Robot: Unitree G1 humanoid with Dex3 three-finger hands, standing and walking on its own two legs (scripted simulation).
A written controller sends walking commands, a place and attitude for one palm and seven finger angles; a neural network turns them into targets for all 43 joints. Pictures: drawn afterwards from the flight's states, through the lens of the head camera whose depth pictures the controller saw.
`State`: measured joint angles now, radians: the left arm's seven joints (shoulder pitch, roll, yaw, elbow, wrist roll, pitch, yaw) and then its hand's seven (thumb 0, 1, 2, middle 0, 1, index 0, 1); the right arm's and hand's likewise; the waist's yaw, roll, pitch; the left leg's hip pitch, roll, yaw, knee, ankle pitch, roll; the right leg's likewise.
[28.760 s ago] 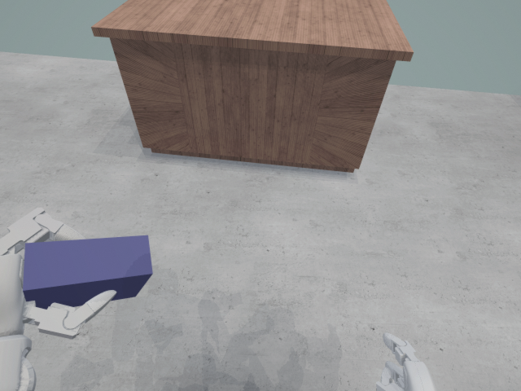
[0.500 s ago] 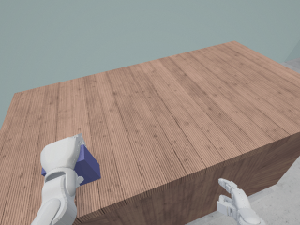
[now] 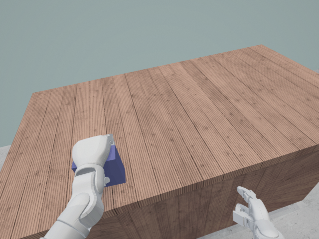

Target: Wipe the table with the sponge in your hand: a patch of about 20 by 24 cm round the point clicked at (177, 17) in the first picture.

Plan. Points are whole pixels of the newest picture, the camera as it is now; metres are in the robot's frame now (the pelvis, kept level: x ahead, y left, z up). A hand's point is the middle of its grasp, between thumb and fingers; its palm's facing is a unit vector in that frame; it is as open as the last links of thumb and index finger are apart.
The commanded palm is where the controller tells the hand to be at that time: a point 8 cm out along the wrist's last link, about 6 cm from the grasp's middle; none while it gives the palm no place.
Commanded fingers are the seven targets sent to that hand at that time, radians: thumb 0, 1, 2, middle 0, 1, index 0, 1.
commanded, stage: slide across to the third lane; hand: left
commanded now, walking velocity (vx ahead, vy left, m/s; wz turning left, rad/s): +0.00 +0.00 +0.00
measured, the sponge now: (103, 172) +0.27 +0.22 +0.03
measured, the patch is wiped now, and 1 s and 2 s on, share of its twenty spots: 0.80 0.85 1.00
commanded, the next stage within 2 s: wipe forward along the third lane in 0.22 s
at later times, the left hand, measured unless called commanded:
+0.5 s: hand (116, 156) +0.30 +0.18 +0.07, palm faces +0.02 -0.10 -0.99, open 9.4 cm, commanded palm +0.28 +0.17 +0.11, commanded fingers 0.00 0.10 1.30 -1.20 -1.60 -1.20 -1.60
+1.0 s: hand (118, 139) +0.36 +0.19 +0.07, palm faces -0.05 -0.07 -1.00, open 9.4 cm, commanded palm +0.34 +0.20 +0.11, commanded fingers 0.00 0.10 1.30 -1.20 -1.60 -1.20 -1.60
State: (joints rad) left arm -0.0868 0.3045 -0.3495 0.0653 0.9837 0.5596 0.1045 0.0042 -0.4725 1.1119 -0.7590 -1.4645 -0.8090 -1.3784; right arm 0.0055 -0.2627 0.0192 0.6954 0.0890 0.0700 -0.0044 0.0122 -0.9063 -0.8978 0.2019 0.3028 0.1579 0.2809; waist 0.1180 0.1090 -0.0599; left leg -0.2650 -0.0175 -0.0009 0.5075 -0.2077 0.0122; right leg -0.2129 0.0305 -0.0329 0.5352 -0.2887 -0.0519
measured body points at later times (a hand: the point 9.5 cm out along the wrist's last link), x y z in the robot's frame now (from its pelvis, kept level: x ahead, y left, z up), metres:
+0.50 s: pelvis +0.00 -0.02 +0.00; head -0.04 -0.06 +0.45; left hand +0.29 +0.18 +0.12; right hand +0.25 -0.21 -0.08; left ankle +0.04 +0.11 -0.73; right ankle +0.00 -0.09 -0.73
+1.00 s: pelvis +0.00 -0.02 +0.00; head -0.02 -0.06 +0.45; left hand +0.36 +0.19 +0.12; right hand +0.19 -0.26 -0.11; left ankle +0.04 +0.11 -0.73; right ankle +0.00 -0.09 -0.73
